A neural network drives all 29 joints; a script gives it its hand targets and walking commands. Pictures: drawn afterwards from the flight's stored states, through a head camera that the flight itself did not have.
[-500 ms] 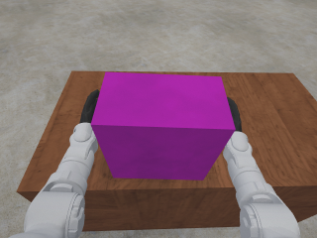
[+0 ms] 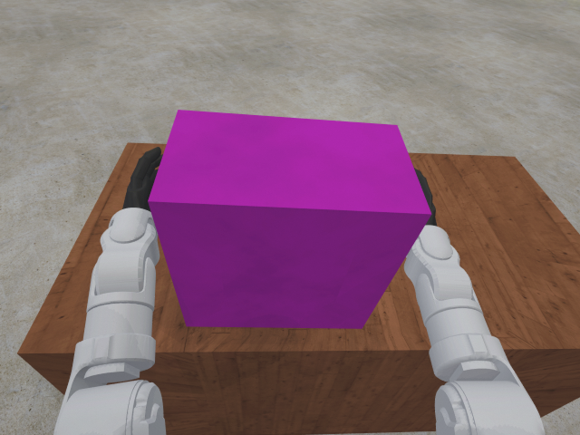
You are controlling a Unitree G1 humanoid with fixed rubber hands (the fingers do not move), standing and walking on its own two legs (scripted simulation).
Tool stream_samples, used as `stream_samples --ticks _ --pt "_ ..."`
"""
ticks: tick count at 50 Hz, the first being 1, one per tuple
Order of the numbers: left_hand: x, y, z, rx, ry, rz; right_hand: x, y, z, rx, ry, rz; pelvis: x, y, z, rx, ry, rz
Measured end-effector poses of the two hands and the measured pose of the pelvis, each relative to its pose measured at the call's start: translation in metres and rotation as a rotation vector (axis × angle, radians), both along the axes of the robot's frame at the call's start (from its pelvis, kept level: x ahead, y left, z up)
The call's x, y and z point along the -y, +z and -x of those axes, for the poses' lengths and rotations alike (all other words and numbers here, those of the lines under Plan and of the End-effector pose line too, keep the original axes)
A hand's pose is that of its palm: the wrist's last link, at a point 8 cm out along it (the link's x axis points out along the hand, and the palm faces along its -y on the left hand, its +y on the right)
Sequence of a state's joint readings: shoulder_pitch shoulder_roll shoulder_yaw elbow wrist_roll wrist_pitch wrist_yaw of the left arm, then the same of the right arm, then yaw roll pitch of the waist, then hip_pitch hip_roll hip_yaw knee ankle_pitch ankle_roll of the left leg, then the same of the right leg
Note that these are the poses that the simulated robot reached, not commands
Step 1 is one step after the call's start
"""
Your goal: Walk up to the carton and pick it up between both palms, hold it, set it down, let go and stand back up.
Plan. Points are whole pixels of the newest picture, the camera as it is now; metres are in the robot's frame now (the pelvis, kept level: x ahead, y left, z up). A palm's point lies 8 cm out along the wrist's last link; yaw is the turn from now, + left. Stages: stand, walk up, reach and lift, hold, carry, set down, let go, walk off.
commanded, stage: reach and lift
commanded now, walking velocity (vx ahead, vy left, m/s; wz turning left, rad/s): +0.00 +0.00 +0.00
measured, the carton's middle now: (282, 234) +0.37 +0.00 +0.09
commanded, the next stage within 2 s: hold in 1.26 s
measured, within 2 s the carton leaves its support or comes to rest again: neither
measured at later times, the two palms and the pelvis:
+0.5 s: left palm (137, 193) +0.35 +0.18 +0.18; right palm (436, 212) +0.34 -0.20 +0.17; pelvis -0.02 +0.00 +0.00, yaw -1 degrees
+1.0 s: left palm (134, 184) +0.36 +0.18 +0.20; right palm (438, 201) +0.35 -0.20 +0.18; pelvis +0.00 +0.00 +0.00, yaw -1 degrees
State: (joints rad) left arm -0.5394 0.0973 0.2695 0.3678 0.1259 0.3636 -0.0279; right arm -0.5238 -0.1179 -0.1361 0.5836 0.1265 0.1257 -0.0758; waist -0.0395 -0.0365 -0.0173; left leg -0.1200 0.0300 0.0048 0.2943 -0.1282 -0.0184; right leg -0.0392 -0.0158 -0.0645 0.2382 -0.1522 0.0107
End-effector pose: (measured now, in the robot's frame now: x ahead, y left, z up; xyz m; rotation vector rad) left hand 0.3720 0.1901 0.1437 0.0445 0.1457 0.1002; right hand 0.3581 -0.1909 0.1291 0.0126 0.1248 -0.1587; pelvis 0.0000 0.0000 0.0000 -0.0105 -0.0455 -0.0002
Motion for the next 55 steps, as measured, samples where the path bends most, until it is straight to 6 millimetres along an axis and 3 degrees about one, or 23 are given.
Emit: stream_samples --ticks 7,17,27,39,55 --pt "-0.005 0.007 0.015 0.021 0.006 -0.009 -0.005 0.009 0.011 0.022 0.007 -0.009 -0.002 0.000 0.003 0.006 0.015 0.003" --pt "0.006 0.026 0.021 0.019 -0.006 -0.007 0.005 0.022 0.024 0.022 -0.012 -0.042 -0.007 0.000 0.013 0.014 -0.003 -0.002" --pt "0.005 0.042 0.017 0.012 0.008 0.002 0.005 0.040 0.015 0.016 0.002 -0.038 -0.003 0.000 0.014 0.023 -0.017 -0.006" --pt "-0.006 0.044 0.013 0.007 0.026 -0.015 -0.006 0.046 0.001 0.012 0.027 -0.041 -0.002 0.000 0.003 0.031 0.003 -0.001" --pt "0.010 0.061 0.022 0.035 0.009 -0.016 0.011 0.059 0.016 0.042 0.008 -0.055 0.000 0.000 0.001 0.050 -0.019 0.001"
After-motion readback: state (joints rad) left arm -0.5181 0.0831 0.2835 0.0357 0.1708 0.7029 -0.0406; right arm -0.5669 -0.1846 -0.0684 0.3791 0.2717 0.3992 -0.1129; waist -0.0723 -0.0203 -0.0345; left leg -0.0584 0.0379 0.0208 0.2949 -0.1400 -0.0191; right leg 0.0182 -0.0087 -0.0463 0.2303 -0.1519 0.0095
